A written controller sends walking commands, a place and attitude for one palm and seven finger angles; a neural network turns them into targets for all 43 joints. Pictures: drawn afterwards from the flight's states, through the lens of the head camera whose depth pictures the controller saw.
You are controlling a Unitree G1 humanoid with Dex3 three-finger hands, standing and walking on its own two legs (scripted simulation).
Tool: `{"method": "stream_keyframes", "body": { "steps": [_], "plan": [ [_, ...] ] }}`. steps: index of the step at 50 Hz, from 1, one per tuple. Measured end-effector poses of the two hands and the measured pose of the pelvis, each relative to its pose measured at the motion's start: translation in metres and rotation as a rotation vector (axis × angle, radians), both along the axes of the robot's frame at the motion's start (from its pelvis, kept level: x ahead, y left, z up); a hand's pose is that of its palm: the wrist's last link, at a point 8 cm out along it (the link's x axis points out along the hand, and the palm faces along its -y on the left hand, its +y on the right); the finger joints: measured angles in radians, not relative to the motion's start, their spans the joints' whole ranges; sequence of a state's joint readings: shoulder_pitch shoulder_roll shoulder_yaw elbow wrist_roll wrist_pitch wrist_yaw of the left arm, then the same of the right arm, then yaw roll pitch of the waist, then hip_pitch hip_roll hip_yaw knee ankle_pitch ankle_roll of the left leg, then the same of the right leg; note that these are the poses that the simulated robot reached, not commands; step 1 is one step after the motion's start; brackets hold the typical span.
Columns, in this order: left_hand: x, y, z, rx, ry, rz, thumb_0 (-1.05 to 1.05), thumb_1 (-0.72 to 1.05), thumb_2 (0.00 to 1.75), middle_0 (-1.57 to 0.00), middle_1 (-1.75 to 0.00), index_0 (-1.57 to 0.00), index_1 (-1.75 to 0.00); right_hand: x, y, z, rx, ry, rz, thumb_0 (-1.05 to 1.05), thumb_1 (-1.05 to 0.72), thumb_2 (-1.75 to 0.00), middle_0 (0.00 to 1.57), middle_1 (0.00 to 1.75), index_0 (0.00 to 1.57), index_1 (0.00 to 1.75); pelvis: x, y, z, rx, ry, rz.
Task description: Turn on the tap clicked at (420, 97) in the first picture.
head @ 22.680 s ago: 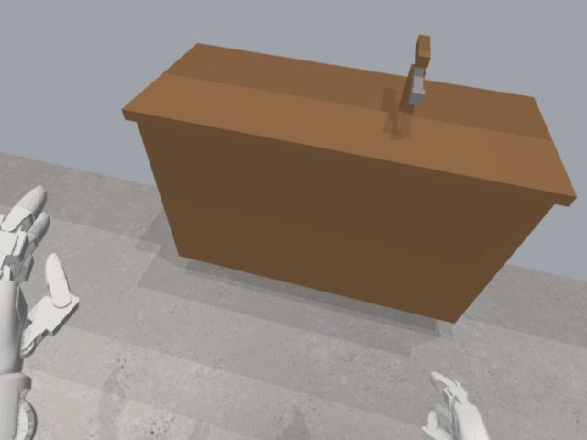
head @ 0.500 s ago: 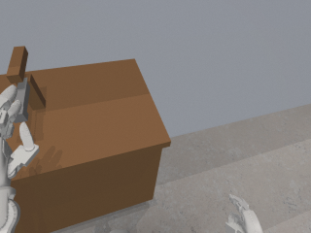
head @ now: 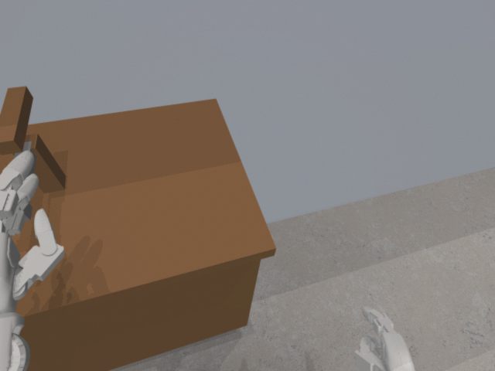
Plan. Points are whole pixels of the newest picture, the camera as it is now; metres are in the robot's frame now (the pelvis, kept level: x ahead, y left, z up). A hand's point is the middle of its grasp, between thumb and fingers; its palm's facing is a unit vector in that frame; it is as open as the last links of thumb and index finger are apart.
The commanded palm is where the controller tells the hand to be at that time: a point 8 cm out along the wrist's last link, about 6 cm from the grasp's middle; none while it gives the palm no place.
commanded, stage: come to a stop and stand still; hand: left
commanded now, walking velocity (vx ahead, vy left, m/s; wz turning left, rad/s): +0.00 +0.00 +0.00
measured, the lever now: (15, 210) +0.29 +0.37 +0.09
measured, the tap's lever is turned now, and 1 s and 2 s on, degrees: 0 0 0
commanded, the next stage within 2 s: look again from close up in 0.66 s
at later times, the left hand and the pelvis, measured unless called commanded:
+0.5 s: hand out of the picture +0.19 +0.29 +0.17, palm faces +0.46 -0.83 -0.31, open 7.4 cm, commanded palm +0.14 +0.30 +0.18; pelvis -0.02 +0.02 +0.00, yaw +0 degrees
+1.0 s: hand (21, 223) +0.23 +0.28 +0.17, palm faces +0.38 -0.86 -0.35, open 7.4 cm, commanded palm +0.17 +0.31 +0.18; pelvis +0.01 +0.03 +0.01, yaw +0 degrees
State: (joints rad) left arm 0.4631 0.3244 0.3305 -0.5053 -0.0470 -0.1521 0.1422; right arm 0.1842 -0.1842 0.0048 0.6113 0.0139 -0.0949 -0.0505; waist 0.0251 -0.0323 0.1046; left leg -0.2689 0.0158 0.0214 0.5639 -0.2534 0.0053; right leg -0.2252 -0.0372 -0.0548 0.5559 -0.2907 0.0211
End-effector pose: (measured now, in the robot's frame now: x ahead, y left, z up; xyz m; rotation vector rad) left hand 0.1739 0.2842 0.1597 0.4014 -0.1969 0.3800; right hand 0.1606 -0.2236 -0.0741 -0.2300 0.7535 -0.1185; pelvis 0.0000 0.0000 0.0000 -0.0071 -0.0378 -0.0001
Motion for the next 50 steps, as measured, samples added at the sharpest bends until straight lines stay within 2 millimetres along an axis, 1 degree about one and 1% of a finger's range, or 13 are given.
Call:
{"method": "stream_keyframes", "body": {
  "steps": [2, 3, 6, 8, 11, 15, 19, 24, 27, 30, 34, 40, 50],
  "plan": [
    [0.004, 0.000, 0.010, 0.020, -0.040, -0.020, 0.02, 0.89, 0.90, -0.21, -0.30, -0.21, -0.30, 0.004, 0.006, 0.004, 0.001, -0.015, 0.012, 0.01, -0.91, -0.90, 0.21, 0.30, 0.20, 0.30, 0.000, 0.001, 0.002, -0.007, 0.004, 0.004],
    [0.008, 0.005, 0.022, 0.105, -0.072, -0.032, 0.02, 0.89, 0.89, -0.21, -0.30, -0.21, -0.30, 0.006, 0.009, 0.006, -0.012, -0.024, 0.040, 0.01, -0.91, -0.90, 0.21, 0.30, 0.20, 0.30, -0.001, 0.001, 0.002, -0.013, 0.012, 0.003],
    [0.023, 0.034, 0.057, 0.233, -0.221, -0.007, 0.02, 0.88, 0.89, -0.22, -0.30, -0.21, -0.30, 0.008, 0.019, 0.009, -0.007, -0.031, 0.099, 0.01, -0.91, -0.90, 0.21, 0.30, 0.20, 0.30, -0.007, 0.001, 0.004, -0.011, 0.027, -0.007],
    [0.028, 0.044, 0.064, 0.209, -0.254, 0.017, 0.02, 0.89, 0.89, -0.22, -0.30, -0.21, -0.30, 0.008, 0.022, 0.013, 0.017, -0.062, 0.094, 0.01, -0.91, -0.90, 0.21, 0.30, 0.20, 0.30, -0.009, 0.007, 0.005, -0.008, 0.028, -0.019],
    [0.027, 0.034, 0.054, 0.145, -0.202, -0.032, 0.02, 0.89, 0.90, -0.21, -0.30, -0.20, -0.30, 0.004, 0.023, 0.017, 0.049, -0.116, 0.063, 0.01, -0.91, -0.90, 0.21, 0.30, 0.20, 0.30, -0.010, 0.018, 0.005, -0.008, 0.029, -0.034],
    [0.010, 0.009, 0.019, 0.066, -0.043, -0.142, 0.01, 0.90, 0.90, -0.20, -0.30, -0.20, -0.30, -0.007, 0.021, 0.018, 0.056, -0.133, 0.008, 0.01, -0.91, -0.90, 0.21, 0.30, 0.20, 0.30, -0.011, 0.027, 0.005, -0.006, 0.022, -0.039],
    [-0.009, 0.019, -0.003, 0.039, 0.031, -0.122, 0.02, 0.89, 0.89, -0.21, -0.30, -0.21, -0.30, -0.022, 0.020, 0.019, 0.013, -0.090, -0.010, 0.01, -0.91, -0.90, 0.21, 0.30, 0.20, 0.30, -0.015, 0.026, 0.005, -0.007, 0.010, -0.026],
    [-0.022, 0.046, 0.010, 0.037, -0.094, 0.006, 0.02, 0.88, 0.89, -0.22, -0.30, -0.21, -0.30, -0.031, 0.021, 0.021, -0.039, -0.051, 0.038, 0.01, -0.91, -0.90, 0.21, 0.30, 0.20, 0.30, -0.022, 0.023, 0.005, -0.019, 0.000, -0.001],
    [-0.025, 0.046, 0.026, 0.028, -0.203, 0.030, 0.02, 0.89, 0.90, -0.21, -0.30, -0.21, -0.30, -0.029, 0.024, 0.021, -0.042, -0.060, 0.071, 0.01, -0.91, -0.90, 0.21, 0.30, 0.20, 0.30, -0.023, 0.024, 0.004, -0.023, -0.005, 0.012],
    [-0.023, 0.037, 0.034, 0.025, -0.245, 0.002, 0.02, 0.89, 0.90, -0.21, -0.30, -0.20, -0.30, -0.023, 0.029, 0.021, -0.026, -0.085, 0.081, 0.01, -0.91, -0.90, 0.21, 0.30, 0.20, 0.30, -0.021, 0.027, 0.005, -0.025, -0.001, 0.006],
    [-0.013, 0.031, 0.026, 0.031, -0.175, -0.045, 0.01, 0.89, 0.90, -0.21, -0.30, -0.20, -0.30, -0.015, 0.035, 0.022, 0.003, -0.106, 0.067, 0.01, -0.91, -0.90, 0.21, 0.30, 0.20, 0.30, -0.016, 0.030, 0.007, -0.026, 0.012, -0.006],
    [0.004, 0.041, 0.005, 0.026, -0.042, -0.040, 0.01, 0.89, 0.90, -0.21, -0.30, -0.21, -0.30, -0.008, 0.040, 0.021, 0.011, -0.081, 0.050, 0.01, -0.90, -0.90, 0.21, 0.30, 0.20, 0.30, -0.008, 0.032, 0.009, -0.023, 0.024, -0.009],
    [0.015, 0.037, 0.026, 0.059, -0.119, -0.063, 0.02, 0.89, 0.90, -0.21, -0.30, -0.21, -0.30, 0.012, 0.038, 0.021, -0.012, -0.050, 0.058, 0.01, -0.91, -0.90, 0.21, 0.30, 0.20, 0.30, 0.010, 0.034, 0.009, -0.020, 0.027, -0.003]
  ]
}}
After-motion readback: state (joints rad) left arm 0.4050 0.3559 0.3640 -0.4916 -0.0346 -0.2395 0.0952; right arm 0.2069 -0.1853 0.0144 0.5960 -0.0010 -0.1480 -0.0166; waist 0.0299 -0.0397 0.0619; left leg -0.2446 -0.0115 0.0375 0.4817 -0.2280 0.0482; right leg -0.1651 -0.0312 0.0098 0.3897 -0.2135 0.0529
